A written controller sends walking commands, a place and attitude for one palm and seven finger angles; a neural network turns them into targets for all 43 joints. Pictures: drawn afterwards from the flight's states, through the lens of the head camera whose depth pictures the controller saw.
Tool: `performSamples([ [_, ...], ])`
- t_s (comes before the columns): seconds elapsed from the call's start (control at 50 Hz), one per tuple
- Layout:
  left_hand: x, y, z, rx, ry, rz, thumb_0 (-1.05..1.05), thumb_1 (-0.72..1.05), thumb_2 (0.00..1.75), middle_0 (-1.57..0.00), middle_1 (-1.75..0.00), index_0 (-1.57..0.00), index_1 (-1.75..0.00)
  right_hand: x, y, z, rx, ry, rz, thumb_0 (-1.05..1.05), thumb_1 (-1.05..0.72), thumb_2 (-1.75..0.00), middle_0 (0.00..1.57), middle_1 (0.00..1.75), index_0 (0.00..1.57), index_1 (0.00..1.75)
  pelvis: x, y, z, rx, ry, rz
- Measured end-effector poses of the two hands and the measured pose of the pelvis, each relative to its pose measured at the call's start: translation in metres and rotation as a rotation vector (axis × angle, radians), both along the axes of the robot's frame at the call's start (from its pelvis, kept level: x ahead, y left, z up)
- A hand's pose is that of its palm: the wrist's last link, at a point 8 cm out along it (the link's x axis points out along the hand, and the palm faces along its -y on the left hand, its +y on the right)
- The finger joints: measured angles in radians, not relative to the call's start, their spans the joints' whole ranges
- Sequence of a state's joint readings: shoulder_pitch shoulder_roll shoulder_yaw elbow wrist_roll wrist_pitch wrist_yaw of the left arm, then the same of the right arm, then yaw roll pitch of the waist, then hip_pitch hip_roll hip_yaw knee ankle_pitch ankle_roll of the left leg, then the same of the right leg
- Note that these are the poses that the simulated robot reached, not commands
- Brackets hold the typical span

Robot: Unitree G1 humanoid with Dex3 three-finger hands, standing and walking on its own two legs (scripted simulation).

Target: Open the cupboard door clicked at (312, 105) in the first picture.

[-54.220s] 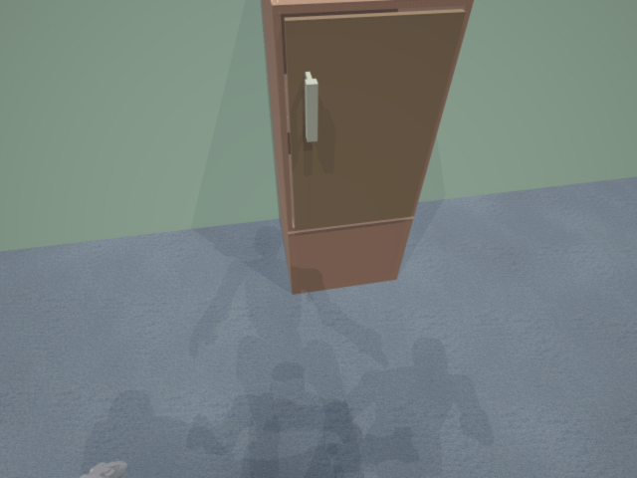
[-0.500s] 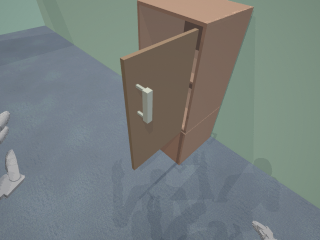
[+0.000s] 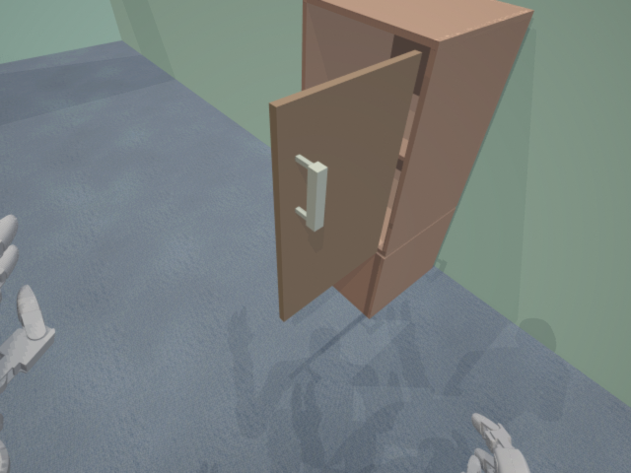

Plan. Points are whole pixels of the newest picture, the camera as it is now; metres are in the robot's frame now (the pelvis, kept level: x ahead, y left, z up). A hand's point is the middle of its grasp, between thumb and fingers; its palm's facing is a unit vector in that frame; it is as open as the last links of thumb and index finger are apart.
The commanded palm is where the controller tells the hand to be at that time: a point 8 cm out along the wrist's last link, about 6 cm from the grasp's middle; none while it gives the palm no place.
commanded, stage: let the arm hang, fingers relaxed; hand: left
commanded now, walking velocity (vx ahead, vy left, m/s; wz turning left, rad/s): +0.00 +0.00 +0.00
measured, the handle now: (308, 192) +0.57 +0.06 +0.04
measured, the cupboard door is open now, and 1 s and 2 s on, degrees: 92 92 92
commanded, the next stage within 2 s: look to check the result in 1.10 s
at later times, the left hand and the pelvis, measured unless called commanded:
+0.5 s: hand out of the picture -0.11 +0.17 -0.16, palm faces +0.08 -0.98 -0.19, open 7.3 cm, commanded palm none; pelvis +0.00 -0.01 +0.00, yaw +3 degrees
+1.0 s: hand out of the picture +0.08 +0.17 -0.16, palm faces +0.04 -0.97 -0.25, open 7.4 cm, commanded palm none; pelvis +0.03 -0.03 +0.00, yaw +2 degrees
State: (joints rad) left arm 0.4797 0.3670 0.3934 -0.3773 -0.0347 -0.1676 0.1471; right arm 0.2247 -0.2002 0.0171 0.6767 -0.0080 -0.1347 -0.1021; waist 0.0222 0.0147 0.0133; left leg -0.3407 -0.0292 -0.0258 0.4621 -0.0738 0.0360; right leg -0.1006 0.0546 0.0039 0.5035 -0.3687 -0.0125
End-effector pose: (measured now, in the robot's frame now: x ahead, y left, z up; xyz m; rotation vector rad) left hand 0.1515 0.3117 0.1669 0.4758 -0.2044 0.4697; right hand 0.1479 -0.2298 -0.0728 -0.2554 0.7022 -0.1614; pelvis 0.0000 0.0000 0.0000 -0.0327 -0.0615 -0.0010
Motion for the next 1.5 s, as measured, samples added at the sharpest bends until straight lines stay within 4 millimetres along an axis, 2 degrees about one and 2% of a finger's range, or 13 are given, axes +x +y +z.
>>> performSamples([
  [0.04,0.013,0.002,-0.023,-0.006,0.1,-0.022,0.01,0.89,0.9,-0.2,-0.3,-0.21,-0.3,0.002,-0.003,-0.006,0.01,0.011,0.044,0.02,-0.91,-0.9,0.2,0.3,0.2,0.3,-0.005,0.002,-0.002,-0.006,0.029,0.015],
  [0.12,0.02,-0.001,-0.14,-0.153,0.599,-0.045,0.01,0.9,0.9,-0.2,-0.3,-0.2,-0.3,-0.006,-0.019,-0.033,0.025,0.138,0.045,0.01,-0.9,-0.9,0.2,0.3,0.2,0.3,-0.015,0.003,-0.01,-0.005,0.039,0.023],
  [0.22,-0.038,-0.043,-0.276,-0.409,1.116,-0.037,0.01,0.9,0.9,-0.2,-0.3,-0.2,-0.3,-0.053,-0.037,-0.049,-0.008,0.318,-0.047,0.01,-0.91,-0.9,0.2,0.3,0.2,0.3,-0.007,0.003,-0.018,-0.02,0.005,0.042],
  [0.32,-0.116,-0.092,-0.333,-0.617,1.442,-0.011,0.02,0.92,0.9,-0.2,-0.3,-0.2,-0.3,-0.121,-0.039,-0.054,-0.041,0.572,-0.114,0.01,-0.91,-0.9,0.2,0.3,0.2,0.3,-0.001,0.002,-0.014,-0.004,0.013,0.034],
  [0.44,-0.223,-0.101,-0.315,-0.707,1.678,0.172,0.02,0.93,0.9,-0.2,-0.3,-0.21,-0.3,-0.171,-0.032,-0.053,0.009,0.787,-0.145,0.01,-0.91,-0.9,0.2,0.3,0.2,0.3,-0.002,-0.008,0.0,0.024,0.06,0.031],
  [0.52,-0.276,-0.095,-0.294,-0.707,1.777,0.305,0.01,0.92,0.9,-0.2,-0.3,-0.2,-0.3,-0.171,-0.03,-0.059,0.048,0.801,-0.148,0.01,-0.91,-0.9,0.2,0.3,0.2,0.3,0.0,-0.013,0.003,0.014,0.047,0.048],
  [0.58,-0.288,-0.087,-0.289,-0.683,1.801,0.361,0.01,0.91,0.9,-0.2,-0.3,-0.2,-0.3,-0.16,-0.028,-0.068,0.058,0.766,-0.14,0.01,-0.91,-0.9,0.2,0.3,0.2,0.3,0.004,-0.013,0.0,-0.002,0.024,0.056],
  [0.68,-0.258,-0.078,-0.291,-0.637,1.723,0.349,0.01,0.91,0.9,-0.2,-0.3,-0.2,-0.3,-0.129,-0.025,-0.074,0.079,0.695,-0.104,0.01,-0.91,-0.9,0.2,0.3,0.2,0.3,0.007,-0.015,0.001,0.014,0.006,0.046],
  [0.86,-0.147,-0.083,-0.295,-0.565,1.478,0.194,0.01,0.9,0.9,-0.2,-0.3,-0.2,-0.3,-0.074,-0.034,-0.07,0.092,0.559,-0.072,0.01,-0.91,-0.9,0.2,0.3,0.2,0.3,0.016,-0.023,0.004,0.029,0.008,0.04],
  [0.96,-0.096,-0.094,-0.295,-0.545,1.396,0.119,0.01,0.9,0.9,-0.2,-0.3,-0.2,-0.3,-0.063,-0.042,-0.066,0.08,0.537,-0.079,0.01,-0.91,-0.9,0.2,0.3,0.2,0.3,0.025,-0.028,0.005,0.035,0.01,0.034],
  [1.06,-0.069,-0.104,-0.295,-0.543,1.366,0.083,0.0,0.9,0.9,-0.2,-0.3,-0.2,-0.3,-0.067,-0.047,-0.065,0.072,0.564,-0.097,0.01,-0.91,-0.9,0.2,0.3,0.2,0.3,0.032,-0.032,0.005,0.036,0.015,0.028],
  [1.2,-0.071,-0.112,-0.301,-0.564,1.414,0.092,0.0,0.9,0.9,-0.2,-0.3,-0.2,-0.3,-0.086,-0.045,-0.067,0.077,0.64,-0.124,0.01,-0.91,-0.9,0.2,0.3,0.2,0.3,0.04,-0.034,0.005,0.036,0.019,0.021],
  [1.5,-0.138,-0.119,-0.306,-0.632,1.602,0.176,0.01,0.9,0.9,-0.2,-0.3,-0.2,-0.3,-0.106,-0.018,-0.072,0.121,0.727,-0.135,0.01,-0.91,-0.9,0.2,0.3,0.2,0.3,0.047,-0.028,0.005,0.039,0.022,0.013],
])
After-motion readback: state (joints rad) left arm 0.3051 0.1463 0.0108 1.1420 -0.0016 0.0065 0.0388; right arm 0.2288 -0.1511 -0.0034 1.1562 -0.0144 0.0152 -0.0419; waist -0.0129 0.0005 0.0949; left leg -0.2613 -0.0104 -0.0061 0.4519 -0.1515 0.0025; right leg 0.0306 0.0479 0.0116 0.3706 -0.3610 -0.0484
